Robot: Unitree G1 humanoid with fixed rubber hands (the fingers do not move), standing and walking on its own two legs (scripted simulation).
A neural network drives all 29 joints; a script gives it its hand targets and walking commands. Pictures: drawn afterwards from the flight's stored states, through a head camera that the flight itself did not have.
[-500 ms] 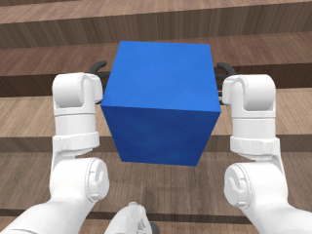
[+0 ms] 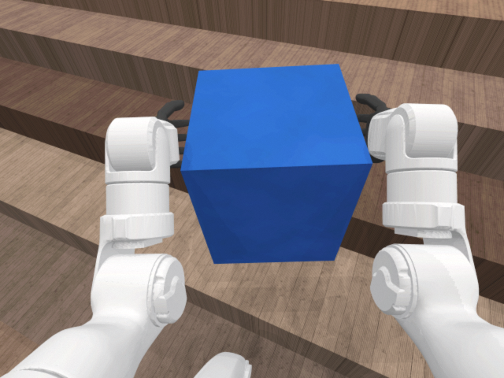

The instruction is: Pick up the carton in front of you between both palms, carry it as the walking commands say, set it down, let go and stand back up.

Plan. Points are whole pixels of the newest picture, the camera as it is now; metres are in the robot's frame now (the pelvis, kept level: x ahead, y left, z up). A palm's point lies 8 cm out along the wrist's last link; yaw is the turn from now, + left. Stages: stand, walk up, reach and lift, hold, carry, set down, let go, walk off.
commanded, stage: carry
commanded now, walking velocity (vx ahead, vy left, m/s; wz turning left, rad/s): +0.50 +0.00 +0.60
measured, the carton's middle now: (271, 172) +0.41 +0.01 +0.12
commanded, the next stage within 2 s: none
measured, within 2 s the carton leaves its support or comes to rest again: neither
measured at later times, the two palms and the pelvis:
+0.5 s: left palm out of the picture +0.73 +0.03 +0.36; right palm out of the picture +0.72 -0.27 +0.37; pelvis +0.33 -0.09 +0.23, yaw +0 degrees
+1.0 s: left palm out of the picture +1.06 -0.03 +0.67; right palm out of the picture +0.99 -0.32 +0.65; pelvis +0.65 -0.09 +0.40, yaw -9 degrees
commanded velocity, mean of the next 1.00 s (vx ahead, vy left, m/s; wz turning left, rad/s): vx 0.50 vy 0.00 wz -0.41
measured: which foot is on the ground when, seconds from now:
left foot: up 0.00-0.12, down 0.14-0.46, up 0.48-0.92, down 0.94-1.00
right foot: down 0.00-0.12, up 0.14-0.44, down 0.46-0.96, up 0.98-1.00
